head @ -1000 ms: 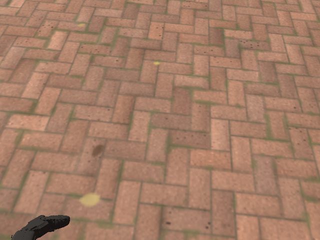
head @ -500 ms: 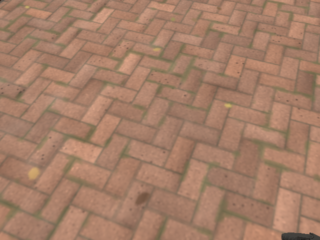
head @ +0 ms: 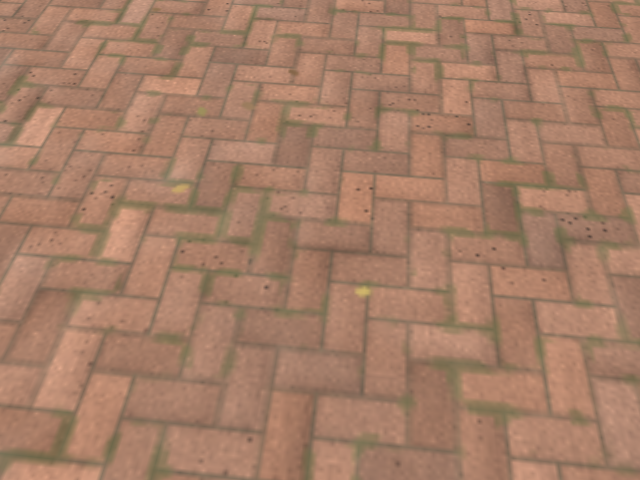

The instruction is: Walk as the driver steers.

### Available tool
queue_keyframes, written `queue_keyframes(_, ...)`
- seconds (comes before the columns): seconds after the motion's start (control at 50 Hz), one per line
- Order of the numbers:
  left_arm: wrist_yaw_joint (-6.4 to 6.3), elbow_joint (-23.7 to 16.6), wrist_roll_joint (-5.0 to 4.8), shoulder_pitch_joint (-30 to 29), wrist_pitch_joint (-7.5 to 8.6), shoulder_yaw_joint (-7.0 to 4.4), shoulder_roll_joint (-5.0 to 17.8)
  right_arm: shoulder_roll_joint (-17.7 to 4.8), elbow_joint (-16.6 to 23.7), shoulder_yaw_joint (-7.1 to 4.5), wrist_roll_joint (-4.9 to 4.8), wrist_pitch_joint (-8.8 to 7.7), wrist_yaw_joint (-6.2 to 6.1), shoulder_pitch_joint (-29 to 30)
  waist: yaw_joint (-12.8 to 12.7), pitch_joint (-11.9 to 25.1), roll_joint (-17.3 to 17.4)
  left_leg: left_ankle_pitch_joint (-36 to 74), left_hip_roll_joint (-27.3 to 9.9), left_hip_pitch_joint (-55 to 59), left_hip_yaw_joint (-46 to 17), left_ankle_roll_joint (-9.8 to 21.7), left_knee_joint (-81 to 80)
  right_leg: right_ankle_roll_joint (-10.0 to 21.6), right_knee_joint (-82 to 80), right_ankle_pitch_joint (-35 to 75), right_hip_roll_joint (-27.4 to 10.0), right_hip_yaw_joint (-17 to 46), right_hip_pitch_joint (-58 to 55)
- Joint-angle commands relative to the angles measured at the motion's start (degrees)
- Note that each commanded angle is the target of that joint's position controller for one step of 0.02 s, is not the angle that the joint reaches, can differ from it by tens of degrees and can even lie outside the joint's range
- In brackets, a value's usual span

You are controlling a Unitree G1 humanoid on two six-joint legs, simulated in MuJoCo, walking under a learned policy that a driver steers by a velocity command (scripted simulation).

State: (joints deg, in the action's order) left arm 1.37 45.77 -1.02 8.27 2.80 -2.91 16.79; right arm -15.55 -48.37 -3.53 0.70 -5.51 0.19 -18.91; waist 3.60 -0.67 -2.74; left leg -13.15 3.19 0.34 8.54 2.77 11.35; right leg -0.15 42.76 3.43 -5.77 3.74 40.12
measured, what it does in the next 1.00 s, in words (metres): walks ahead, turning right: right foot, then left foot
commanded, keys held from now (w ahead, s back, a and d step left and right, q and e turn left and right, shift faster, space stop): w+e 0.60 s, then w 0.32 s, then no key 0.08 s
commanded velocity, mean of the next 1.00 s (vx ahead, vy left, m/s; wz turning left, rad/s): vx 0.49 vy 0.00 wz -0.43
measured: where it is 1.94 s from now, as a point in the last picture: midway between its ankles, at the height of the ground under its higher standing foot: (394, 381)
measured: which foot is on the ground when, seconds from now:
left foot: down 0.00-0.18, up 0.20-0.62, down 0.64-1.00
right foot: up 0.00-0.16, down 0.18-0.64, up 0.66-1.00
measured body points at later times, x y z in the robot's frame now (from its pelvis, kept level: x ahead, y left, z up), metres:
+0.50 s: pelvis +0.29 -0.06 +0.00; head +0.32 -0.08 +0.45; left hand +0.43 +0.20 -0.11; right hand +0.43 -0.36 -0.08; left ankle +0.50 +0.08 -0.69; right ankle +0.23 -0.13 -0.74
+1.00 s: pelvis +0.55 -0.11 +0.00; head +0.58 -0.12 +0.45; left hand +0.86 +0.00 -0.08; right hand +0.42 -0.36 -0.12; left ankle +0.54 +0.02 -0.74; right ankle +0.63 -0.31 -0.70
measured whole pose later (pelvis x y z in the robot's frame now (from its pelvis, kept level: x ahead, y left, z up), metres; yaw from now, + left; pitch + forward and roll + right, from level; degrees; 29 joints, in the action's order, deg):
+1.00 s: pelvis +0.55 -0.11 +0.00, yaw -26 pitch +2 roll +1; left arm 1.1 37.1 -0.4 5.6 3.5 -2.4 15.6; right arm -16.0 -49.3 -3.0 -0.7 -4.2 0.7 -21.8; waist 6.1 -1.3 -2.2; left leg -14.0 1.8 -3.6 1.4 1.2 15.7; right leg -0.1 36.9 -3.0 -4.1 2.6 34.8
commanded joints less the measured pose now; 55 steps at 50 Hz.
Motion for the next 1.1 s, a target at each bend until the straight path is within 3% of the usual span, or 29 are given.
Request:
queue_keyframes(0.02, 1.03, -5.9, 0.0, -7.0, 0.76, 0.23, 1.4, -9.3, 2.3, -2.13, -0.55, -0.26, -0.6, 0.7, 0.9, -4.0, 4.2, 18.3, -16.8, -1.7, -2.5, 6.6, -4.5, 1.0, -5.4, 2.9, 0.4, -2.3, -1.0)
queue_keyframes(0.1, 2.54, -9.2, -0.11, -9.4, 0.67, -0.2, 2.6, -10.7, 1.2, -2.65, -1.3, 1.9, -1.12, -0.3, 0.1, -3.5, 5.7, 34.9, -19.2, 7.0, -0.3, 5.0, 3.0, 3.9, -8.5, -7.5, 2.9, -6.3, -0.6)
queue_keyframes(0.14, 2.73, -8.9, -0.08, -3.7, 0.32, -1.59, 5.0, -12.4, 1.8, -3.09, -1.34, 2.96, -1.91, 0.8, -3.7, 1.4, 8.3, 54.8, -18.8, 7.8, 1.5, 3.4, 13.7, 6.2, -7.7, -13.4, 7.1, -9.9, -10.0)
queue_keyframes(0.16, 2.36, -7.2, -0.25, 4.2, 0.25, -3.14, 7.5, -12.5, 2.1, -3.0, -1.39, 3.47, -2.31, 1.6, -8.3, 5.7, 7.8, 57.0, -17.2, 4.4, 3.0, 1.9, 24.4, 8.1, -10.5, -11.6, 9.4, -10.3, -21.2)
queue_keyframes(0.18, 1.33, -5.1, -0.3, 14.1, -0.18, -5.16, 11.8, -11.7, 3.2, -2.49, -0.92, 3.21, -2.7, 1.5, -12.8, 11.2, 4.0, 44.5, -15.1, -8.0, 3.1, -0.4, 40.1, 11.2, -12.3, -9.6, 5.8, -2.2, -39.1)
queue_keyframes(0.2, 0.55, -5.0, -0.72, 15.2, -0.33, -6.33, 18.0, -3.1, 6.1, 0.21, 1.02, 1.48, -1.53, -3.9, -7.1, 16.2, -11.0, -8.8, -3.5, -35.5, 0.6, -4.5, 61.3, 21.8, -14.9, -15.6, -9.4, 28.8, -60.5)
queue_keyframes(0.22, 0.46, -6.4, -0.37, 16.7, 0.15, -5.11, 14.4, -6.2, 6.6, 0.09, -0.65, -1.08, -0.49, 0.3, -10.3, 23.8, -6.5, -20.7, -0.3, -43.4, -12.8, -4.1, 69.7, 25.4, -23.3, -19.9, -13.9, 44.8, -66.1)
queue_keyframes(0.24, 0.35, -6.1, 0.17, 15.1, 0.57, -4.24, 11.3, -8.9, 8.4, -0.7, -2.86, -2.51, 0.24, 5.9, -11.5, 16.4, -3.8, -16.0, -3.8, -48.4, -14.8, -2.8, 69.2, 22.1, -24.5, -16.8, -11.9, 35.7, -61.9)
queue_keyframes(0.26, 0.23, -6.5, -0.03, 11.9, 0.87, -3.84, 9.6, -8.4, 9.0, -0.31, -2.68, -3.25, 0.17, 7.6, -9.3, 10.9, 0.3, -11.3, -6.3, -47.3, -14.3, -2.0, 64.1, 19.9, -24.5, -12.5, -9.2, 28.2, -53.5)
queue_keyframes(0.28, 0.15, -7.3, 0.04, 7.9, 0.89, -3.36, 8.0, -8.3, 8.7, -0.6, -1.28, -3.32, -0.23, 8.2, -6.7, 6.6, 2.8, -8.8, -8.1, -44.0, -13.8, -2.4, 58.6, 18.4, -25.3, -6.7, -7.0, 23.1, -44.8)
queue_keyframes(0.3, -0.06, -8.4, 0.65, 5.4, 0.94, -2.75, 6.4, -9.1, 8.5, -1.12, -0.48, -2.71, -0.39, 7.5, -4.6, 5.1, 2.1, -7.2, -9.2, -39.6, -13.9, -2.8, 55.8, 18.0, -26.7, -1.7, -5.5, 19.9, -38.6)
queue_keyframes(0.34, -0.39, -9.3, 0.72, 4.0, 0.97, -2.88, 6.7, -8.0, 8.7, -1.15, 0.0, -1.27, -0.33, 5.9, -2.5, 3.9, 1.2, -6.2, -9.5, -35.9, -13.2, -4.4, 51.2, 18.5, -28.9, 2.2, -4.3, 17.7, -32.1)
queue_keyframes(0.38, -1.08, -9.0, 0.46, 4.7, 1.03, -3.32, 8.3, -6.3, 9.5, -0.62, 0.24, -0.35, -0.5, 7.6, -2.5, 2.3, 1.0, -2.6, -8.9, -34.8, -11.8, -6.2, 44.6, 18.1, -30.0, 4.2, -2.8, 14.0, -27.0)
queue_keyframes(0.46, -2.12, -8.2, -0.14, 7.7, 0.29, -3.85, 9.6, -4.0, 11.6, 0.51, 0.02, -0.54, -0.02, 16.5, -6.1, 0.9, -1.1, 14.9, -5.3, -29.1, -10.6, -7.2, 26.3, 13.8, -29.0, -3.1, 1.7, 9.5, -22.3)
queue_keyframes(0.5, -2.2, -7.4, -0.33, 10.2, -0.07, -3.93, 9.7, -4.8, 12.5, 0.32, -0.8, -0.85, 0.41, 19.4, -7.4, 1.1, -1.8, 18.0, -3.8, -26.9, -11.2, -7.1, 22.0, 12.8, -27.9, -7.0, 0.9, 11.8, -23.3)
queue_keyframes(0.56, -2.35, -6.9, -0.57, 11.6, -0.43, -3.83, 9.0, -7.3, 13.1, -0.64, -1.27, -1.45, 0.91, 19.8, -6.8, 1.3, -2.9, 14.2, -3.6, -25.7, -13.5, -5.6, 17.8, 11.5, -23.1, -11.4, -1.3, 17.4, -28.5)
queue_keyframes(0.6, -2.4, -7.2, -0.32, 10.5, -0.68, -3.82, 8.5, -8.4, 12.3, -1.43, -1.35, -1.99, 0.94, 16.1, -4.2, 1.8, -4.4, 10.2, -3.6, -20.9, -12.9, -3.5, 15.9, 10.2, -19.0, -11.1, -1.5, 19.8, -29.6)
queue_keyframes(0.62, -2.33, -7.4, 0.03, 10.4, -0.66, -3.18, 6.7, -9.4, 11.0, -2.13, -0.95, -2.22, 0.72, 11.1, -1.8, 4.1, -4.2, 10.0, -4.1, -14.3, -12.0, -1.9, 14.4, 8.7, -14.4, -8.8, 0.5, 18.2, -29.2)
queue_keyframes(0.64, -2.09, -7.9, 0.63, 11.0, -0.4, -1.84, 3.1, -11.8, 10.2, -2.82, 0.24, -2.54, 0.38, 3.9, 1.1, 10.6, -0.2, 7.4, -11.4, -2.3, -18.5, 1.6, 15.1, 6.6, -1.3, -11.9, 3.5, 14.1, -25.1)
queue_keyframes(0.66, -2.11, -9.0, -0.49, 18.9, 0.27, -0.66, -0.6, -17.2, 8.2, -4.19, 1.22, -1.9, 0.4, -2.6, -1.0, 18.0, 16.5, -4.1, -23.8, 16.5, -43.3, 11.1, 10.7, 2.2, 18.4, -29.4, 11.9, 5.9, -6.8)
queue_keyframes(0.68, -2.2, -8.0, -1.34, 20.0, 0.57, -1.02, 3.6, -14.0, 6.9, -3.78, -0.53, -1.53, 1.03, -4.5, -0.1, 17.1, 19.7, -19.7, -27.0, 17.9, -56.9, 13.5, 5.5, 1.3, 28.1, -37.3, 9.5, 6.3, 3.2)
queue_keyframes(0.7, -2.16, -8.0, -1.32, 14.7, 0.47, -2.04, 7.6, -9.8, 7.7, -2.6, -1.04, -1.32, 0.97, -1.5, 1.2, 9.3, 12.9, -22.1, -24.5, 11.7, -49.9, 11.1, 4.3, 1.3, 31.4, -32.3, 7.1, 7.1, 6.0)
queue_keyframes(0.72, -2.25, -9.0, -0.54, 9.8, 0.35, -2.11, 7.9, -8.3, 8.1, -1.99, -0.57, -0.88, 0.88, 1.4, 1.0, 5.1, 8.6, -16.0, -21.8, 5.4, -41.6, 9.3, 4.5, 1.2, 31.0, -28.3, 5.2, 4.9, 5.3)
queue_keyframes(0.76, -1.89, -10.2, 0.44, 6.2, 0.65, -2.14, 6.4, -6.0, 7.7, -1.0, 0.18, -0.61, 0.76, 4.5, -1.3, 0.6, 8.0, -3.6, -17.7, -4.1, -31.9, 8.6, 2.4, 1.5, 24.7, -23.4, 2.2, 4.0, 1.8)
queue_keyframes(0.82, -1.3, -10.2, 0.29, 6.7, 0.51, -1.37, 3.4, -6.2, 6.4, -0.97, -0.57, -0.93, 0.71, 4.1, -2.8, 0.7, 9.3, 5.2, -16.0, -7.6, -25.6, 9.7, -0.5, 1.0, 17.4, -21.4, 0.9, 1.3, -1.7)
queue_keyframes(0.94, -0.41, -12.3, 0.56, -3.1, 1.41, 0.15, 1.0, -10.1, 3.9, -1.75, -1.52, -0.02, 0.28, 1.9, -0.2, -1.1, 7.2, 15.9, -14.1, -9.3, -15.6, 8.7, -2.1, -0.2, -4.0, -6.1, 1.6, -2.4, -6.9)
queue_keyframes(1.02, 0.37, -13.5, 0.6, -6.7, 1.9, -0.35, 2.0, -10.6, 1.4, -1.61, -1.85, 1.4, 0.04, -1.5, 0.4, 0.4, 8.3, 28.1, -14.7, -5.3, -13.8, 6.1, 3.9, 0.9, -11.0, -2.5, 4.5, -3.1, -12.1)
queue_keyframes(1.08, 0.19, -10.8, 1.7, 1.3, 1.92, -1.89, 4.9, -10.4, 1.4, -1.39, -2.06, 1.9, -0.42, 0.4, -4.9, 5.1, 7.5, 34.5, -12.1, -5.8, -12.2, 2.6, 14.6, 4.0, -17.5, 2.5, 6.7, -4.2, -26.6)
queue_keyframes(1.1, -0.43, -9.9, 2.27, 6.1, 1.86, -2.82, 8.2, -8.5, 1.8, -0.66, -1.12, 1.55, -0.49, -0.2, -6.8, 9.2, 4.4, 27.3, -8.9, -10.4, -9.9, -0.1, 23.4, 6.2, -16.7, 18.9, 1.7, -0.5, -36.6)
